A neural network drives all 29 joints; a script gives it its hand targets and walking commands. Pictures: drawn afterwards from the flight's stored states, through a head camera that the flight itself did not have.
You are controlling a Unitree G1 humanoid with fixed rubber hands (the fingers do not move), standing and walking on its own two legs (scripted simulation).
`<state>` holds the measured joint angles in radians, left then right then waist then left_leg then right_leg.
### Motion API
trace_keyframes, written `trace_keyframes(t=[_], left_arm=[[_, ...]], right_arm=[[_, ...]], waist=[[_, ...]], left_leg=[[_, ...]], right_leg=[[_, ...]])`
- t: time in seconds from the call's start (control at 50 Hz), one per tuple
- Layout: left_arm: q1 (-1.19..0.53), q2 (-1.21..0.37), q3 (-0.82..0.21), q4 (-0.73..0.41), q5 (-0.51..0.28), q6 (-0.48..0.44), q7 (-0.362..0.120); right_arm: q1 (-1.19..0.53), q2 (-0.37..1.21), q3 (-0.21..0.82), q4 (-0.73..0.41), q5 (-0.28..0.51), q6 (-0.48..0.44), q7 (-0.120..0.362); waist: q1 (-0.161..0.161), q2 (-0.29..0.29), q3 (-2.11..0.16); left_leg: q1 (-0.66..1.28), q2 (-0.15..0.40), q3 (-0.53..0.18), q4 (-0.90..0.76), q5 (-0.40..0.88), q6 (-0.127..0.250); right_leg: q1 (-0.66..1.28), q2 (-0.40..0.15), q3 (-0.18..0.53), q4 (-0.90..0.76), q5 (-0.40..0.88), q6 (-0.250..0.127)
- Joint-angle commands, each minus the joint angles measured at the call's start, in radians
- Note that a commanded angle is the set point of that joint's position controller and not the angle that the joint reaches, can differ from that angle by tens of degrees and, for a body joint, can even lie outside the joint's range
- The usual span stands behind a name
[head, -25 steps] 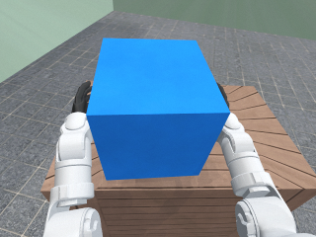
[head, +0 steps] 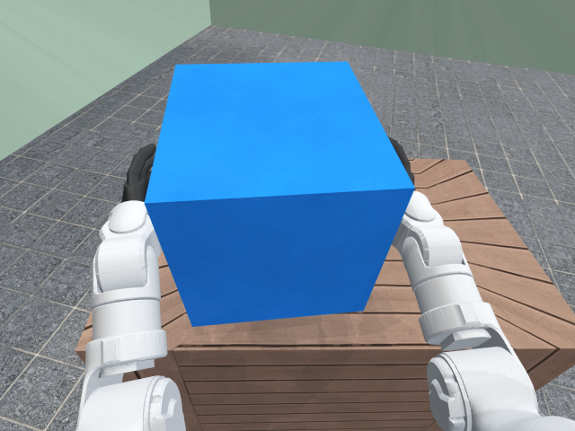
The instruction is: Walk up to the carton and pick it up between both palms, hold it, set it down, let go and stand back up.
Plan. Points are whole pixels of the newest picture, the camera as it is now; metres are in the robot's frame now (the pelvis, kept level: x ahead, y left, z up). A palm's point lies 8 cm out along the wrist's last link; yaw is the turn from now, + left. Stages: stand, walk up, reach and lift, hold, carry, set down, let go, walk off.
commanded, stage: reach and lift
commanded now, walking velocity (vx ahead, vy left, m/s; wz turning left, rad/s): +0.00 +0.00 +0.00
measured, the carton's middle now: (271, 190) +0.41 -0.01 +0.15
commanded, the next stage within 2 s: hold in 0.52 s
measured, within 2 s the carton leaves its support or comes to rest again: neither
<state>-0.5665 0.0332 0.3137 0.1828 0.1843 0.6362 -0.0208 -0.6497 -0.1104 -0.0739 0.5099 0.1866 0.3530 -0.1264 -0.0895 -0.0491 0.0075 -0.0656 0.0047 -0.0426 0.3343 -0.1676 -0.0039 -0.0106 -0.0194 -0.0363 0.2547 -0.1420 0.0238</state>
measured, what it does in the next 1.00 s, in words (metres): stands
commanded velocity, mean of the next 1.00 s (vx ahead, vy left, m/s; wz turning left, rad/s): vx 0.00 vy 0.00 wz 0.00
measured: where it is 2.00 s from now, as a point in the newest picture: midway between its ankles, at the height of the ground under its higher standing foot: outside the picture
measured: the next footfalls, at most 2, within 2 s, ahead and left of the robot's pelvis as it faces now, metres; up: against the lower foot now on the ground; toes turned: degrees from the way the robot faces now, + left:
none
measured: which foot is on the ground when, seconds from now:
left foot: down 0.00-1.00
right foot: down 0.00-1.00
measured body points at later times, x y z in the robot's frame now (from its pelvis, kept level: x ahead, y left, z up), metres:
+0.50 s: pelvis +0.00 +0.00 +0.00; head -0.05 +0.03 +0.45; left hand +0.38 +0.17 +0.19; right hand +0.38 -0.18 +0.20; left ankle +0.02 +0.12 -0.75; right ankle +0.00 -0.13 -0.75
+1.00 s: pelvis -0.01 +0.00 +0.00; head -0.06 +0.03 +0.45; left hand +0.37 +0.18 +0.20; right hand +0.38 -0.17 +0.21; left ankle +0.02 +0.12 -0.75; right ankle +0.00 -0.13 -0.75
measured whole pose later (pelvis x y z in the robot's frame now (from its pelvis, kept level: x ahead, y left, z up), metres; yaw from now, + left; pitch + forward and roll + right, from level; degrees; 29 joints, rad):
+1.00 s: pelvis -0.01 +0.00 +0.00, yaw -1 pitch -7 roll -1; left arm -0.65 0.04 0.35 0.17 0.22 0.77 -0.04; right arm -0.75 -0.12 -0.08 0.54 0.22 0.46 -0.14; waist -0.07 -0.05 -0.02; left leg -0.06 0.01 -0.04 0.33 -0.16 -0.01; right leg -0.01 -0.01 -0.02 0.26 -0.14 0.02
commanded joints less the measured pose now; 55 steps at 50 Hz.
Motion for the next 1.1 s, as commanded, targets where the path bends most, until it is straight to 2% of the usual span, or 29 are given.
trace_keyframes(t=[0.0, 0.02, 0.06, 0.08, 0.14, 0.2, 0.24, 0.3, 0.32, 0.34, 0.44, 0.5, 0.52, 0.54, 0.56, 0.6, 0.62, 0.68, 0.7, 0.72, 0.76, 0.78, 0.8, 0.86, 0.94, 0.96, 1.0, 1.02, 1.08], left_arm=[[-0.711, -0.500, -0.508, -0.192, -0.124, -0.060, -0.151], [-0.719, -0.500, -0.522, -0.213, -0.138, -0.061, -0.151], [-0.704, -0.505, -0.518, -0.200, -0.127, -0.044, -0.157], [-0.707, -0.501, -0.511, -0.176, -0.128, -0.036, -0.157], [-0.756, -0.506, -0.516, -0.204, -0.143, -0.039, -0.148], [-0.758, -0.520, -0.489, -0.139, -0.126, -0.022, -0.145], [-0.776, -0.535, -0.522, -0.177, -0.153, -0.024, -0.141], [-0.750, -0.523, -0.524, -0.197, -0.152, -0.015, -0.134], [-0.734, -0.513, -0.493, -0.155, -0.129, -0.004, -0.137], [-0.730, -0.496, -0.475, -0.137, -0.117, 0.004, -0.140], [-0.734, -0.512, -0.514, -0.222, -0.145, 0.013, -0.145], [-0.739, -0.475, -0.474, -0.172, -0.120, 0.027, -0.160], [-0.759, -0.488, -0.488, -0.239, -0.132, 0.021, -0.159], [-0.742, -0.484, -0.479, -0.218, -0.124, 0.030, -0.161], [-0.764, -0.479, -0.486, -0.207, -0.123, 0.027, -0.164], [-0.764, -0.466, -0.455, -0.164, -0.113, 0.035, -0.171], [-0.803, -0.463, -0.478, -0.234, -0.137, 0.025, -0.164], [-0.771, -0.462, -0.456, -0.208, -0.129, 0.033, -0.162], [-0.780, -0.444, -0.442, -0.188, -0.126, 0.036, -0.166], [-0.778, -0.454, -0.442, -0.185, -0.121, 0.043, -0.170], [-0.753, -0.453, -0.429, -0.139, -0.106, 0.057, -0.182], [-0.790, -0.472, -0.455, -0.198, -0.128, 0.047, -0.177], [-0.786, -0.480, -0.454, -0.174, -0.127, 0.053, -0.177], [-0.825, -0.467, -0.446, -0.176, -0.121, 0.051, -0.176], [-0.802, -0.468, -0.426, -0.132, -0.112, 0.062, -0.173], [-0.803, -0.470, -0.429, -0.154, -0.117, 0.057, -0.173], [-0.813, -0.481, -0.446, -0.171, -0.124, 0.057, -0.174], [-0.822, -0.485, -0.459, -0.190, -0.127, 0.059, -0.174], [-0.831, -0.467, -0.442, -0.172, -0.119, 0.060, -0.169]], right_arm=[[-0.726, 0.544, 0.363, -0.283, 0.090, -0.052, 0.117], [-0.731, 0.546, 0.377, -0.299, 0.087, -0.054, 0.119], [-0.732, 0.532, 0.368, -0.301, 0.093, -0.047, 0.114], [-0.749, 0.521, 0.364, -0.298, 0.096, -0.041, 0.117], [-0.767, 0.521, 0.352, -0.282, 0.101, -0.036, 0.126], [-0.814, 0.516, 0.337, -0.275, 0.090, -0.033, 0.134], [-0.839, 0.531, 0.342, -0.309, 0.107, -0.036, 0.138], [-0.812, 0.520, 0.352, -0.295, 0.128, -0.022, 0.135], [-0.845, 0.511, 0.359, -0.306, 0.129, -0.021, 0.132], [-0.807, 0.502, 0.335, -0.245, 0.115, -0.008, 0.136], [-0.807, 0.520, 0.368, -0.334, 0.141, -0.004, 0.122], [-0.826, 0.513, 0.357, -0.295, 0.135, 0.013, 0.118], [-0.787, 0.528, 0.367, -0.287, 0.145, 0.017, 0.118], [-0.803, 0.522, 0.370, -0.314, 0.143, 0.018, 0.114], [-0.815, 0.519, 0.357, -0.306, 0.137, 0.021, 0.112], [-0.837, 0.528, 0.347, -0.307, 0.126, 0.027, 0.113], [-0.837, 0.542, 0.361, -0.308, 0.143, 0.028, 0.113], [-0.859, 0.546, 0.377, -0.334, 0.150, 0.031, 0.108], [-0.860, 0.556, 0.385, -0.323, 0.148, 0.040, 0.105], [-0.849, 0.548, 0.368, -0.296, 0.145, 0.044, 0.104], [-0.856, 0.526, 0.346, -0.327, 0.133, 0.046, 0.099], [-0.849, 0.537, 0.349, -0.310, 0.142, 0.043, 0.102], [-0.849, 0.518, 0.322, -0.302, 0.135, 0.047, 0.103], [-0.847, 0.529, 0.325, -0.259, 0.131, 0.057, 0.114], [-0.866, 0.513, 0.319, -0.251, 0.140, 0.059, 0.114], [-0.871, 0.521, 0.336, -0.260, 0.150, 0.054, 0.117], [-0.848, 0.518, 0.312, -0.256, 0.140, 0.059, 0.117], [-0.877, 0.512, 0.319, -0.284, 0.151, 0.049, 0.117], [-0.875, 0.508, 0.319, -0.256, 0.143, 0.058, 0.123]], waist=[[-0.015, 0.091, -0.458], [-0.015, 0.070, -0.468], [-0.017, 0.089, -0.443], [-0.012, 0.067, -0.417], [-0.012, 0.094, -0.440], [0.005, 0.081, -0.418], [0.000, 0.065, -0.472], [0.001, 0.092, -0.491], [0.018, 0.081, -0.466], [0.005, 0.087, -0.423], [0.001, 0.068, -0.480], [0.008, 0.065, -0.398], [0.003, 0.079, -0.441], [0.012, 0.072, -0.437], [-0.005, 0.082, -0.421], [0.012, 0.056, -0.416], [0.016, 0.070, -0.462], [0.020, 0.046, -0.463], [0.035, 0.035, -0.456], [0.016, 0.050, -0.433], [0.011, 0.046, -0.413], [-0.002, 0.071, -0.432], [-0.012, 0.083, -0.419], [0.008, 0.073, -0.423], [0.003, 0.076, -0.388], [0.019, 0.073, -0.420], [-0.003, 0.076, -0.411], [0.001, 0.106, -0.446], [0.010, 0.085, -0.411]], left_leg=[[0.099, -0.058, 0.045, -0.028, 0.267, -0.030], [0.099, -0.059, 0.042, -0.024, 0.281, -0.033], [0.101, -0.062, 0.049, -0.022, 0.301, -0.037], [0.101, -0.056, 0.043, -0.031, 0.282, -0.032], [0.111, -0.050, 0.047, -0.031, 0.254, -0.039], [0.082, -0.049, 0.052, -0.051, 0.178, -0.027], [0.102, -0.047, 0.045, -0.035, 0.226, -0.029], [0.139, -0.043, 0.037, -0.009, 0.318, -0.037], [0.124, -0.045, 0.043, -0.015, 0.304, -0.034], [0.103, -0.046, 0.046, -0.032, 0.251, -0.031], [0.127, -0.046, 0.045, -0.012, 0.328, -0.036], [0.084, -0.054, 0.054, -0.036, 0.238, -0.021], [0.104, -0.050, 0.052, -0.028, 0.278, -0.027], [0.085, -0.059, 0.054, -0.026, 0.271, -0.022], [0.065, -0.057, 0.053, -0.030, 0.233, -0.024], [0.037, -0.061, 0.057, -0.053, 0.172, -0.010], [0.054, -0.058, 0.054, -0.045, 0.190, -0.014], [0.064, -0.061, 0.055, -0.034, 0.239, -0.011], [0.057, -0.066, 0.056, -0.041, 0.219, -0.001], [0.053, -0.061, 0.058, -0.040, 0.217, -0.009], [0.046, -0.065, 0.062, -0.051, 0.177, -0.005], [0.050, -0.059, 0.058, -0.050, 0.192, -0.015], [0.065, -0.057, 0.058, -0.048, 0.188, -0.020], [0.050, -0.054, 0.056, -0.054, 0.153, -0.019], [0.056, -0.055, 0.064, -0.050, 0.176, -0.022], [0.053, -0.048, 0.057, -0.052, 0.189, -0.020], [0.062, -0.050, 0.057, -0.048, 0.201, -0.027], [0.083, -0.049, 0.058, -0.042, 0.223, -0.031], [0.061, -0.046, 0.054, -0.049, 0.181, -0.022]], right_leg=[[0.129, 0.066, -0.017, 0.011, 0.255, 0.012], [0.137, 0.070, -0.013, 0.017, 0.263, 0.010], [0.140, 0.074, -0.017, 0.010, 0.270, 0.011], [0.121, 0.075, -0.017, 0.003, 0.235, 0.011], [0.086, 0.076, -0.022, -0.001, 0.172, -0.001], [0.078, 0.077, -0.021, -0.009, 0.112, -0.005], [0.093, 0.077, -0.015, -0.003, 0.163, -0.003], [0.096, 0.083, -0.013, 0.003, 0.216, -0.001], [0.100, 0.087, -0.016, -0.004, 0.206, -0.002], [0.087, 0.080, -0.016, -0.006, 0.171, -0.006], [0.124, 0.091, -0.018, 0.003, 0.249, 0.006], [0.110, 0.079, -0.009, -0.004, 0.190, 0.004], [0.125, 0.080, -0.007, 0.004, 0.223, 0.003], [0.137, 0.079, 0.002, 0.004, 0.240, 0.005], [0.133, 0.075, -0.003, 0.003, 0.211, 0.007], [0.136, 0.072, -0.002, -0.006, 0.182, 0.017], [0.138, 0.071, -0.004, 0.004, 0.187, 0.013], [0.150, 0.076, -0.001, 0.009, 0.249, 0.018], [0.158, 0.068, 0.006, 0.008, 0.252, 0.019], [0.163, 0.073, -0.001, 0.004, 0.230, 0.015], [0.151, 0.074, -0.001, -0.007, 0.198, 0.018], [0.140, 0.076, -0.005, 0.001, 0.176, 0.013], [0.111, 0.076, -0.008, -0.003, 0.164, 0.004], [0.099, 0.078, -0.006, -0.006, 0.111, 0.005], [0.100, 0.080, -0.011, -0.007, 0.124, 0.002], [0.119, 0.080, -0.008, -0.002, 0.129, 0.001], [0.102, 0.083, -0.008, -0.007, 0.143, 0.001], [0.101, 0.083, -0.010, -0.004, 0.154, 0.000], [0.086, 0.083, -0.007, -0.012, 0.103, -0.004]])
